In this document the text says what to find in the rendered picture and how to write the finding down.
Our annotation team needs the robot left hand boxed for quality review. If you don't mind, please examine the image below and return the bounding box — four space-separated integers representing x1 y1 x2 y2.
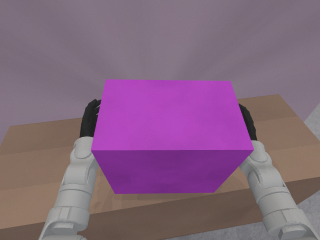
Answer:
79 99 101 138

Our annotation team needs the pedestal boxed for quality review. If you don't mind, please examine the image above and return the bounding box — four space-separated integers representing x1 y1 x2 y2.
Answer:
0 94 320 240

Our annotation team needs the carton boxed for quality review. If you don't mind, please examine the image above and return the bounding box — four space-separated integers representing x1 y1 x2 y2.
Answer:
91 79 254 194

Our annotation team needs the robot right forearm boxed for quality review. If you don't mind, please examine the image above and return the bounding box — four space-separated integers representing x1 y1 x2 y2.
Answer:
239 140 320 240

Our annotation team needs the robot right hand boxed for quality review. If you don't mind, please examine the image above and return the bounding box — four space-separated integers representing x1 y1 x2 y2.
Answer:
238 104 258 141

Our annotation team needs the robot left forearm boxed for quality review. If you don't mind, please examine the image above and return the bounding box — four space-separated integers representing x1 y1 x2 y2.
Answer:
38 136 99 240

